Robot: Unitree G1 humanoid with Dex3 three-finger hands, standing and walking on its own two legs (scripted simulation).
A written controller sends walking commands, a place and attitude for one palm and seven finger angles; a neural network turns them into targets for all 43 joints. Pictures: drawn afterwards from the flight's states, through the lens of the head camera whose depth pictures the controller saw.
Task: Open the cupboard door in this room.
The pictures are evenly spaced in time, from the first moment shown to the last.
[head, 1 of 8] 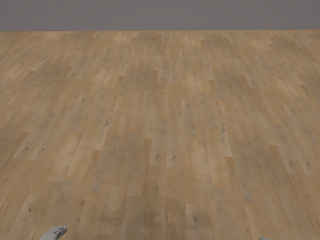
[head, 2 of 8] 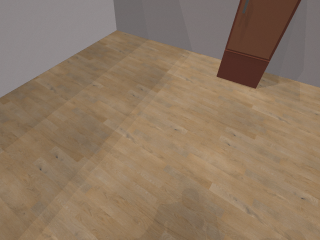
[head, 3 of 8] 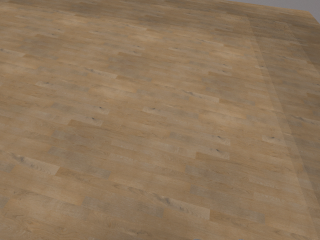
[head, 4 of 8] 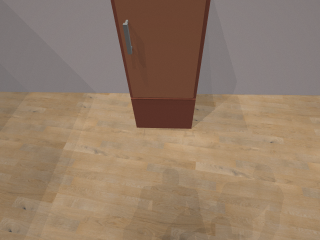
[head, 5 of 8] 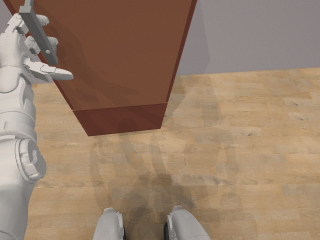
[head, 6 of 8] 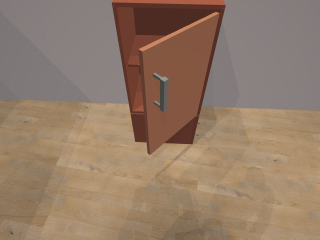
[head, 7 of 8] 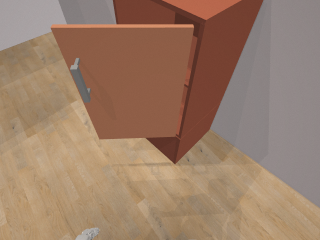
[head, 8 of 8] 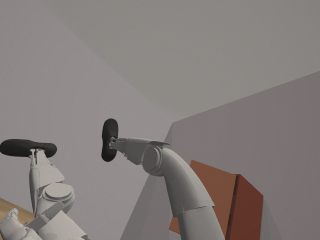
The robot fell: yes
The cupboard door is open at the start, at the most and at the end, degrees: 0 48 48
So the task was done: no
